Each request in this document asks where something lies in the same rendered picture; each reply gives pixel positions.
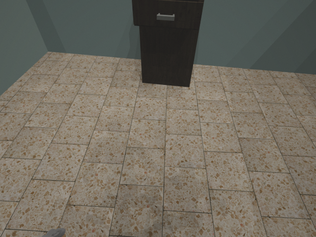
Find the cabinet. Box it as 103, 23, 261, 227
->
139, 0, 204, 87

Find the drawer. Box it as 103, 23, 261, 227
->
132, 0, 203, 30

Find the handle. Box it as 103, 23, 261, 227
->
157, 13, 175, 21

